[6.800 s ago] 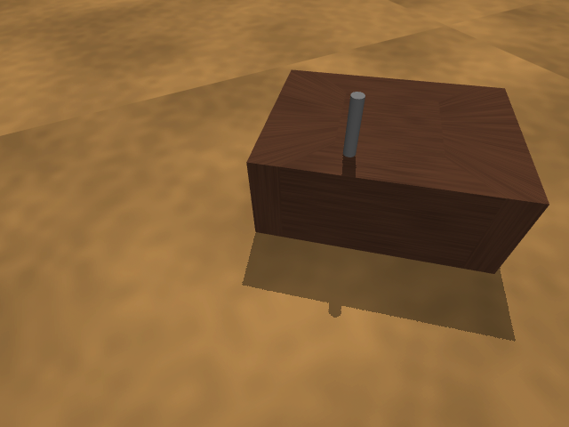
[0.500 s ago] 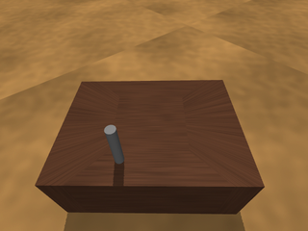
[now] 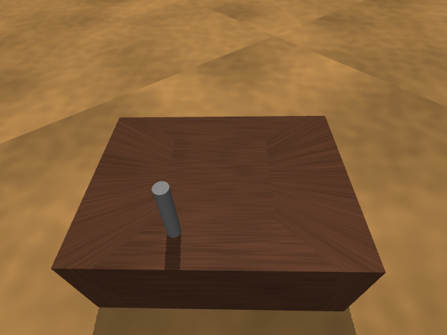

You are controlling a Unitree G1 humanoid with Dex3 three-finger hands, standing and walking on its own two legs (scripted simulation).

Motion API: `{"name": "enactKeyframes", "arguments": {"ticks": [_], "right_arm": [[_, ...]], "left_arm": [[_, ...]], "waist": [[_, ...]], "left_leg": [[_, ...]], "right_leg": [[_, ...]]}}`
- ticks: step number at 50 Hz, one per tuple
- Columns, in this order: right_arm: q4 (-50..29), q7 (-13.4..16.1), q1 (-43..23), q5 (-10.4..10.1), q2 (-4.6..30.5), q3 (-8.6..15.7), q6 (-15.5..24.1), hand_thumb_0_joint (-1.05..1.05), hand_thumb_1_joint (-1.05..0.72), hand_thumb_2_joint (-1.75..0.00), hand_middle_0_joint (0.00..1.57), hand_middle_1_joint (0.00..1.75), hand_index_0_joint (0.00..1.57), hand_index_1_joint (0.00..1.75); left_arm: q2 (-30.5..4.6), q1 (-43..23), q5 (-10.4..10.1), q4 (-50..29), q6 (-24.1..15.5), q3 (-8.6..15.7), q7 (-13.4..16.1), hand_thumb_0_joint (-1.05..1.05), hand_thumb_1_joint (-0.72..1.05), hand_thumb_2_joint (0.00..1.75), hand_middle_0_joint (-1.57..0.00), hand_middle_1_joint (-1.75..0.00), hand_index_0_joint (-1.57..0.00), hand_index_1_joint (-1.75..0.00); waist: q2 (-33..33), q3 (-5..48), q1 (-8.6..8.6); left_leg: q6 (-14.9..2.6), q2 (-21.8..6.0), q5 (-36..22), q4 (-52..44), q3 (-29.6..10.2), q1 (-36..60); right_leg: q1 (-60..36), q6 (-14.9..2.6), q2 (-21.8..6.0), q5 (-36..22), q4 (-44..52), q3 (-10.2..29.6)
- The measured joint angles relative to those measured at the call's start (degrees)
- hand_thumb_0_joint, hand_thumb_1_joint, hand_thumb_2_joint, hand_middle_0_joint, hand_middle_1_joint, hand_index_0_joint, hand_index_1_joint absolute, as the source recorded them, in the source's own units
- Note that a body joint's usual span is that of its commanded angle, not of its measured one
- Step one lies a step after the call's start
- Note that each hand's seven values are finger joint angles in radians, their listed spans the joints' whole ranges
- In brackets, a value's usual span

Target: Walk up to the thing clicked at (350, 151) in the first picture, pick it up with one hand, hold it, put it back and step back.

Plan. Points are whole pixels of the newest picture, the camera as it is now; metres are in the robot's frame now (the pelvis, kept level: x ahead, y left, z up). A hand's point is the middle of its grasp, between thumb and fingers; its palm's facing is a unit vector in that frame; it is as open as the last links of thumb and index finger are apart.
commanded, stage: stand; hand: left
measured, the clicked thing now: (168, 211) +0.52 +0.21 -0.24
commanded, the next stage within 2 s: go down in 0.08 s
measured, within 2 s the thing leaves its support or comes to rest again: neither
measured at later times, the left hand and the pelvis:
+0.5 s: hand out of the picture +0.16 +0.25 -0.14, palm faces +0.05 -0.95 -0.31, open 12.8 cm; pelvis -0.01 +0.00 -0.02, yaw +0 degrees
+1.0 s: hand out of the picture +0.17 +0.26 -0.14, palm faces +0.06 -0.95 -0.31, open 17.4 cm; pelvis +0.01 +0.02 -0.04, yaw +0 degrees
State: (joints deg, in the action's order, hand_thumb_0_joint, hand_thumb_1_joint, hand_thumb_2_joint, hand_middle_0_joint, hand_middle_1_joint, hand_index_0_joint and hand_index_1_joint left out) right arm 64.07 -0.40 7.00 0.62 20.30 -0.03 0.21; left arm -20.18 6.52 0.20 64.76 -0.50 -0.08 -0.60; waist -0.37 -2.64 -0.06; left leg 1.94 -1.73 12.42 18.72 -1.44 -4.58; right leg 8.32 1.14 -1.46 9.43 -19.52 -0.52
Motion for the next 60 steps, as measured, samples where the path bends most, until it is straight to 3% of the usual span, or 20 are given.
{"name": "enactKeyframes", "arguments": {"ticks": [10, 14, 19, 23, 30, 35, 41, 51, 60], "right_arm": [[0.1, 0.0, -0.1, -0.1, 0.1, 0.0, 0.1, 0.00, -0.90, -0.89, 0.20, 0.30, 0.20, 0.30], [-7.3, 1.7, -0.9, -3.8, -1.0, 0.8, 3.4, 0.01, -0.84, -0.82, 0.15, 0.24, 0.15, 0.24], [-11.4, 2.8, -6.1, -4.1, -2.6, 4.3, 5.6, 0.00, -0.61, -0.60, 0.10, 0.15, 0.10, 0.14], [-17.3, 2.1, -4.4, -3.4, -3.1, 7.0, 5.4, 0.00, -0.37, -0.41, 0.07, 0.10, 0.08, 0.10], [-22.7, 1.1, 1.3, -3.8, -3.4, 6.8, 3.6, 0.00, 0.00, -0.21, 0.06, 0.07, 0.06, 0.06], [-25.1, 1.3, 4.7, -3.1, -4.3, 7.1, 3.0, 0.00, 0.21, -0.13, 0.05, 0.06, 0.06, 0.06], [-26.6, 2.9, 4.6, -2.1, -4.8, 7.5, 5.4, -0.01, 0.38, -0.08, 0.05, 0.06, 0.05, 0.05], [-31.8, 3.0, 6.9, -2.3, -5.5, 7.1, 5.3, -0.01, 0.48, -0.05, 0.05, 0.05, 0.05, 0.05], [-36.5, 2.3, 9.8, -2.3, -5.9, 7.4, 4.9, -0.01, 0.51, -0.04, 0.05, 0.06, 0.06, 0.05]], "left_arm": [[0.2, 0.0, 0.0, -0.1, 0.0, -0.1, 0.0, 0.01, 0.90, 0.89, -0.20, -0.30, -0.20, -0.30], [1.2, -1.0, -3.0, -7.0, -0.1, 1.1, 1.3, 0.01, 0.83, 0.82, -0.16, -0.24, -0.16, -0.24], [1.8, -7.1, -2.2, -9.9, 3.5, 3.3, 0.8, 0.01, 0.61, 0.60, -0.11, -0.13, -0.09, -0.15], [1.9, -6.8, -0.7, -14.7, 8.0, 5.5, -0.4, 0.01, 0.39, 0.41, -0.09, -0.07, -0.07, -0.10], [1.0, -1.4, -0.5, -23.1, 15.9, 5.7, -2.4, 0.00, 0.04, 0.18, -0.09, -0.04, -0.07, -0.05], [1.1, 1.9, 0.1, -28.5, 18.2, 6.6, -2.3, 0.00, -0.21, 0.11, -0.09, -0.04, -0.07, -0.06], [1.6, 3.4, 0.3, -34.2, 17.7, 7.2, -0.8, 0.00, -0.44, 0.07, -0.09, -0.06, -0.08, -0.08], [1.7, 7.2, -0.6, -41.8, 22.7, 7.0, -2.0, 0.00, -0.56, 0.04, -0.09, -0.07, -0.08, -0.08], [0.9, 9.3, -0.5, -46.9, 25.4, 8.5, -3.3, 0.00, -0.57, 0.03, -0.08, -0.06, -0.08, -0.07]], "waist": [[-0.1, -0.1, 0.00], [-0.3, -1.4, 0.76], [-0.7, -0.8, 0.84], [-0.9, 1.8, 0.93], [-0.6, 5.3, 1.04], [-0.3, 5.0, 0.96], [-0.4, 5.0, 1.03], [-1.0, 8.7, 1.03], [-1.1, 9.0, 1.19]], "left_leg": [[-0.04, 0.1, -0.1, -0.4, 0.1, 0.4], [-0.11, 0.2, 1.9, 5.3, -0.1, -4.7], [-0.19, 0.1, 4.0, 12.1, 0.0, -12.7], [-0.33, 0.3, 5.2, 14.8, -0.2, -16.1], [-0.62, 0.6, 7.2, 17.9, -0.2, -19.0], [-0.84, 0.7, 8.9, 20.6, -0.2, -21.0], [-1.07, 0.8, 10.8, 23.9, -0.2, -23.2], [-1.36, 0.9, 13.6, 26.7, -0.6, -24.1], [-1.19, 1.0, 15.1, 29.6, -1.1, -26.5]], "right_leg": [[-0.2, 0.04, -0.1, 0.1, 0.0, 0.1], [4.4, 0.01, -0.1, 1.6, -4.7, 0.1], [12.0, 0.08, 0.0, 2.9, -10.3, 0.4], [15.3, 0.20, -0.2, 4.0, -12.9, 0.4], [18.1, 0.48, -0.4, 6.1, -15.9, 0.4], [19.9, 0.75, -0.5, 7.4, -18.1, 0.4], [21.9, 1.09, -0.6, 9.0, -20.8, 0.5], [22.5, 1.46, -0.8, 11.7, -23.2, 0.2], [24.7, 1.36, -0.9, 13.4, -26.2, -0.3]]}}
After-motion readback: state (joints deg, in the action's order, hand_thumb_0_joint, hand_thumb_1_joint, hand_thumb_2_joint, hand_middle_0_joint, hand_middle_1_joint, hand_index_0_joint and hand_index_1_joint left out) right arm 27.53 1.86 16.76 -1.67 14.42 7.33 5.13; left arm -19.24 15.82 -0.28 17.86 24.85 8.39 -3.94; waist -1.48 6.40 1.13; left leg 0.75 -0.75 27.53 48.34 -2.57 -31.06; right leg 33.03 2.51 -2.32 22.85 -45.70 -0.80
